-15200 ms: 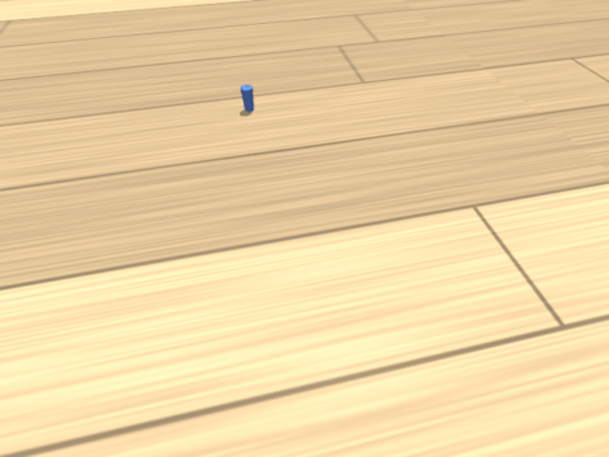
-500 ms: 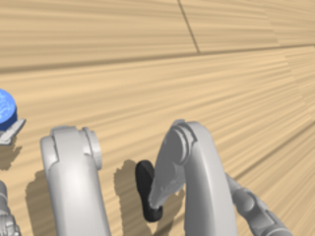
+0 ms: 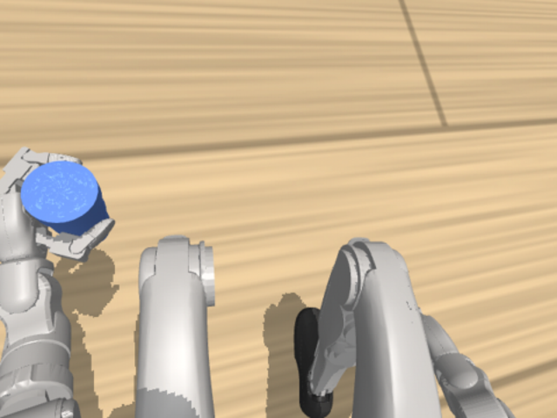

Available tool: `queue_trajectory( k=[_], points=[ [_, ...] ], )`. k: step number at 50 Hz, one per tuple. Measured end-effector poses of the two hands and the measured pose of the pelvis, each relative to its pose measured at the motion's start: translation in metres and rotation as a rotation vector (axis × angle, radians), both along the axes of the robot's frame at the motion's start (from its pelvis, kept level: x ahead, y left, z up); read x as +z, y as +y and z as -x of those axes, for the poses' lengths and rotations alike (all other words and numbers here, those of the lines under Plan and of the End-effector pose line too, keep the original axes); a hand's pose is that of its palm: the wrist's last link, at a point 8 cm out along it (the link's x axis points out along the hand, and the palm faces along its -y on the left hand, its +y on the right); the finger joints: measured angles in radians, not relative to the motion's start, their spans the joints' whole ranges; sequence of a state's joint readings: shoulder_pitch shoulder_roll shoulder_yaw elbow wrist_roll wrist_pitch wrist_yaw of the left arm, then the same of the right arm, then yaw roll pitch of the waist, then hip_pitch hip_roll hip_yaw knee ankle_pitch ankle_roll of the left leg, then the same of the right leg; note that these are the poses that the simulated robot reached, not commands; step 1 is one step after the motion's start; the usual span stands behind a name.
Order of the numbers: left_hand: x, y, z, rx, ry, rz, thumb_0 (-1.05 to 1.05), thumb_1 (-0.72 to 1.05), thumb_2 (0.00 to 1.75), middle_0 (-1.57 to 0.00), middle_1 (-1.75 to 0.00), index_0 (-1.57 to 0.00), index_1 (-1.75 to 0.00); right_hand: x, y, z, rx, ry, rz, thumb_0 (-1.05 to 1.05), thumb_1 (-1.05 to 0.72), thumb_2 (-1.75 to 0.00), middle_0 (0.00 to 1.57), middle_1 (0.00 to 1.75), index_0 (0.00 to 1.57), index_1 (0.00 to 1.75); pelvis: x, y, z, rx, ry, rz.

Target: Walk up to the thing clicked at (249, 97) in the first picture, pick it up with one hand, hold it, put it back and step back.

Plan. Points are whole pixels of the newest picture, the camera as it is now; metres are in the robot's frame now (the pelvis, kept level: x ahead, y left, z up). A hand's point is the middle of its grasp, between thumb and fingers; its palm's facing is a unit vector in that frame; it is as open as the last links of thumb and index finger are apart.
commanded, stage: settle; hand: left
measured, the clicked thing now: (77, 212) +0.35 +0.30 -0.08
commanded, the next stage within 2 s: lift in 0.86 s
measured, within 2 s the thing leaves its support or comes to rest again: neither
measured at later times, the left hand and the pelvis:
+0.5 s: hand (71, 188) +0.36 +0.29 -0.01, palm faces +0.30 -0.95 -0.01, open 10.4 cm; pelvis +0.01 -0.01 +0.03, yaw +3 degrees
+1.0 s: hand (61, 176) +0.36 +0.29 +0.02, palm faces +0.31 -0.95 -0.01, open 10.4 cm; pelvis +0.01 -0.01 +0.05, yaw +4 degrees
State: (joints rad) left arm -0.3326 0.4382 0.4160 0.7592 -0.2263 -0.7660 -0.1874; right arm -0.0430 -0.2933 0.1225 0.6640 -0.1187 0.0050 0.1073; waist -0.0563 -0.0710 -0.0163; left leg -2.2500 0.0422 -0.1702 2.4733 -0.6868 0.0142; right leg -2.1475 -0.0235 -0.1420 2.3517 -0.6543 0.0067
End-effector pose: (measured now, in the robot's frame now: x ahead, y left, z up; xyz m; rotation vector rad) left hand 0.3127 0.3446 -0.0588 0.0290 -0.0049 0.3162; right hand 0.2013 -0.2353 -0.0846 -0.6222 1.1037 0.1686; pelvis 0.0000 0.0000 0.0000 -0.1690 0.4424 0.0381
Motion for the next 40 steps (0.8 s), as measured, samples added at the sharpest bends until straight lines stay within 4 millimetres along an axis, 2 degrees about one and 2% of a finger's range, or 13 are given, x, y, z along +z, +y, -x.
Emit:
queue_trajectory(
  k=[9, 19, 40],
  points=[
    [0.023, -0.004, -0.009, -0.014, 0.016, 0.005, 0.04, -0.46, 1.16, -0.80, -1.13, -0.67, -1.11, -0.006, -0.011, -0.001, -0.080, 0.010, -0.038, 0.00, -0.91, -0.90, 0.20, 0.30, 0.20, 0.30, 0.011, -0.005, -0.007, 0.013, 0.056, -0.033],
    [0.043, -0.011, -0.011, -0.011, 0.022, 0.020, 0.04, -0.46, 1.16, -0.80, -1.13, -0.67, -1.11, -0.001, -0.021, -0.001, -0.125, -0.012, -0.049, 0.00, -0.92, -0.90, 0.20, 0.30, 0.20, 0.30, 0.022, -0.008, -0.009, 0.021, 0.083, -0.056],
    [0.075, -0.013, -0.009, -0.007, 0.018, 0.024, 0.04, -0.46, 1.16, -0.81, -1.12, -0.67, -1.10, 0.019, -0.015, 0.001, -0.143, -0.051, -0.071, 0.00, -0.92, -0.90, 0.20, 0.30, 0.20, 0.30, 0.044, -0.007, -0.006, 0.032, 0.098, -0.070]
  ],
)
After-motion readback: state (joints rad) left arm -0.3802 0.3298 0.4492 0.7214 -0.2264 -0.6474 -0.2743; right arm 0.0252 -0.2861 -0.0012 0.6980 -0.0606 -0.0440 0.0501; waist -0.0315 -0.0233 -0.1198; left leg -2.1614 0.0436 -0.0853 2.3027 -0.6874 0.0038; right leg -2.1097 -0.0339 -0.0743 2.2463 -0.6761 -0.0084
